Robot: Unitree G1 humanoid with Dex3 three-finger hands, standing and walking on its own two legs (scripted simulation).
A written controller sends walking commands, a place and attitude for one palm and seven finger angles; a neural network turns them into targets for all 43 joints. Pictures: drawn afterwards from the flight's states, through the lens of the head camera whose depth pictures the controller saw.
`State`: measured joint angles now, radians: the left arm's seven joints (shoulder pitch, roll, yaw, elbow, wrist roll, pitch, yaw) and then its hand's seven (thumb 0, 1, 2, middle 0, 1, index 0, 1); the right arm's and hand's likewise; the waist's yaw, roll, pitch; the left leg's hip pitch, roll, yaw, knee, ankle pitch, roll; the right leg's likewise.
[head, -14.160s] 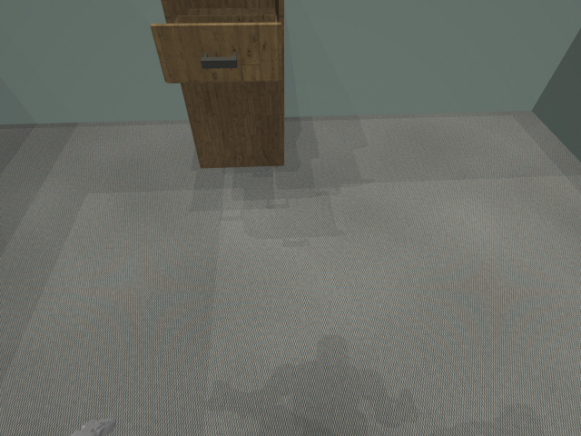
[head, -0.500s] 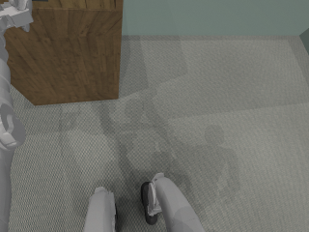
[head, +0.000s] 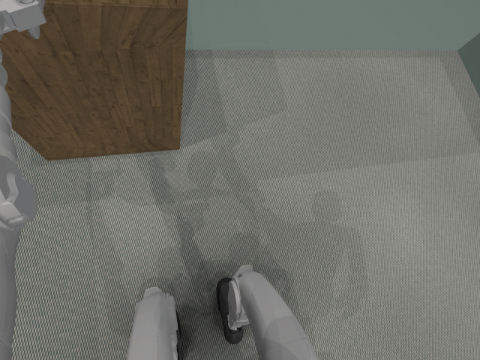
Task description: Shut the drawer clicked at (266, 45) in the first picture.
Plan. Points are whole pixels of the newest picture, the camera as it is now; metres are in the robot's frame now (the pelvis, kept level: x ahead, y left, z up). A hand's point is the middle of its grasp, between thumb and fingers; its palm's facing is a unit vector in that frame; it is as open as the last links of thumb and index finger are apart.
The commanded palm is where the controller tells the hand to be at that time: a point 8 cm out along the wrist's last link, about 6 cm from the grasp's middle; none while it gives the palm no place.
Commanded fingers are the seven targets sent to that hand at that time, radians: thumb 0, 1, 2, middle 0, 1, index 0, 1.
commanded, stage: pull the fist back off the drawer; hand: left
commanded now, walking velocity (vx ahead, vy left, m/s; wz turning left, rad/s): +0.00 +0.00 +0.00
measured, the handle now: out of the picture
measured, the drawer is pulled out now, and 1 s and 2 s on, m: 0.00 0.00 0.00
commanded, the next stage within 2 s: draw the hand back to the body in 0.30 s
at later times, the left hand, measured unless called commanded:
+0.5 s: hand (33, 9) +0.59 +0.18 +0.09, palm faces +0.05 -1.00 -0.04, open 3.2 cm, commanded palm +0.53 +0.21 +0.11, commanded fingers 0.00 0.90 0.90 -1.40 -1.60 -1.40 -1.60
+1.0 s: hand out of the picture +0.42 +0.20 +0.18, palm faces +0.10 -0.98 -0.18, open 3.3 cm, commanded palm +0.38 +0.25 +0.20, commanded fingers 0.00 0.90 0.90 -1.40 -1.60 -1.40 -1.60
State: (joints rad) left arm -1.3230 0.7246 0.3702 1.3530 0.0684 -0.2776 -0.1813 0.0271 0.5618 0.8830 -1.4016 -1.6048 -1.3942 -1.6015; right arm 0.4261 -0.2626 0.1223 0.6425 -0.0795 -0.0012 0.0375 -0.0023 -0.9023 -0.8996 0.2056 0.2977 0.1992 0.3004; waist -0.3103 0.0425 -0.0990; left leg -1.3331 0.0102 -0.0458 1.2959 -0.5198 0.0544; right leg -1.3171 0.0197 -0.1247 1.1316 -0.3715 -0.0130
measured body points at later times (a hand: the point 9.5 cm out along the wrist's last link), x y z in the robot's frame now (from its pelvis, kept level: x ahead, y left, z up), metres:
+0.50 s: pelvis +0.05 +0.00 +0.03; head +0.22 +0.02 +0.45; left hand +0.58 +0.24 +0.09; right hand +0.04 -0.26 -0.07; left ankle +0.03 +0.08 -0.62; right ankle +0.08 -0.12 -0.62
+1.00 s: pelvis +0.08 -0.01 +0.10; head +0.12 -0.01 +0.55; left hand +0.41 +0.25 +0.19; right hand +0.24 -0.25 +0.00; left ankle +0.03 +0.08 -0.62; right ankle +0.08 -0.12 -0.62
